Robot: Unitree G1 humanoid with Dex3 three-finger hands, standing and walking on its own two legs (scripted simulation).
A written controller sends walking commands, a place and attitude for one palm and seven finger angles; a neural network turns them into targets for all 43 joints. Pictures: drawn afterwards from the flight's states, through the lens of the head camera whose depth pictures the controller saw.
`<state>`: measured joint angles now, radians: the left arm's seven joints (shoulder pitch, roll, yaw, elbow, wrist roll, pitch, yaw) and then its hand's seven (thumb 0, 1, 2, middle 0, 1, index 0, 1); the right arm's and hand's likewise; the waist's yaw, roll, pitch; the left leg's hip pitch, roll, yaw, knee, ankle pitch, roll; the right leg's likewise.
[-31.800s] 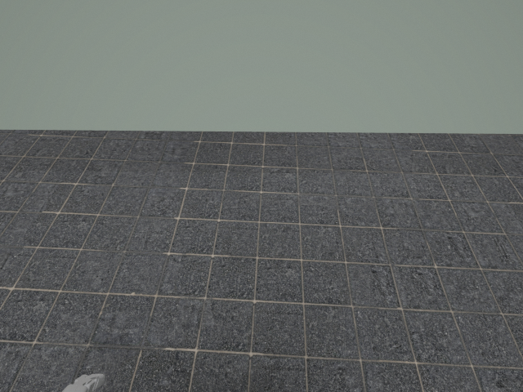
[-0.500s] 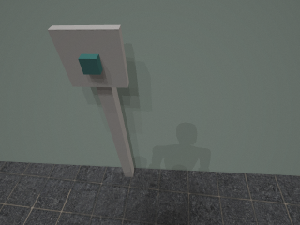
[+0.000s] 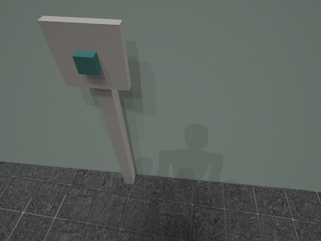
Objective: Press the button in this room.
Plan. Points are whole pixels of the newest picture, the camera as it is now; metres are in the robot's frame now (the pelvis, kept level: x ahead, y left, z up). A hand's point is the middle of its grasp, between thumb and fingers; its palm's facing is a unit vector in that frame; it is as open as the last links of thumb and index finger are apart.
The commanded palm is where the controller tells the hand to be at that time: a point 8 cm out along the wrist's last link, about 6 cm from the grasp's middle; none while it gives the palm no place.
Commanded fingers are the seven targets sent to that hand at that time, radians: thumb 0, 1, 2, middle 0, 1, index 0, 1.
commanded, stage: come to a stop and stand still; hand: left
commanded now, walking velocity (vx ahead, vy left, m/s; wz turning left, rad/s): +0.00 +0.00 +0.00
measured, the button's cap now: (87, 62) +0.52 +0.24 +0.17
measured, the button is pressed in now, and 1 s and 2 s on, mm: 0 0 0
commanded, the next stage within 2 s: look again from close up in 0.36 s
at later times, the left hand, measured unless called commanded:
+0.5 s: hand out of the picture +0.02 +0.17 -0.17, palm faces +0.03 -0.98 -0.19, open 7.3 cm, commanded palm none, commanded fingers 0.00 0.90 0.90 -0.20 -0.30 -0.20 -0.30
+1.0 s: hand out of the picture +0.01 +0.17 -0.18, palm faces +0.04 -0.98 -0.18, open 7.3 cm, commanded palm none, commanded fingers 0.00 0.90 0.90 -0.20 -0.30 -0.20 -0.30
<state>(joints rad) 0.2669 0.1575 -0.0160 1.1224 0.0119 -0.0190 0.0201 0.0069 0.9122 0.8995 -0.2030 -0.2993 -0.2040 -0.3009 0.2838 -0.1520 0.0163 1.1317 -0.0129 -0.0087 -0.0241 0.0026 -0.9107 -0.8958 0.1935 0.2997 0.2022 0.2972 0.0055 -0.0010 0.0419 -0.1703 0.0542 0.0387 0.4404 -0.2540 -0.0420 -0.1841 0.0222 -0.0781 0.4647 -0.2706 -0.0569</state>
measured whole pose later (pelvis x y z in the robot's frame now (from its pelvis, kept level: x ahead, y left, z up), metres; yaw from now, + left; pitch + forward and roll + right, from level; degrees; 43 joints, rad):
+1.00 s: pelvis +0.02 +0.00 +0.00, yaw +1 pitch -1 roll +1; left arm 0.29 0.15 0.00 1.12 0.01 -0.02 0.02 0.00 0.91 0.90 -0.20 -0.30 -0.20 -0.30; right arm 0.28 -0.13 0.02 1.15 -0.01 -0.01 -0.03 0.00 -0.91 -0.90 0.19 0.30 0.20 0.30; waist 0.02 -0.01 0.04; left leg -0.15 0.05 0.03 0.43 -0.27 -0.04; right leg -0.15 0.02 -0.09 0.46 -0.29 -0.05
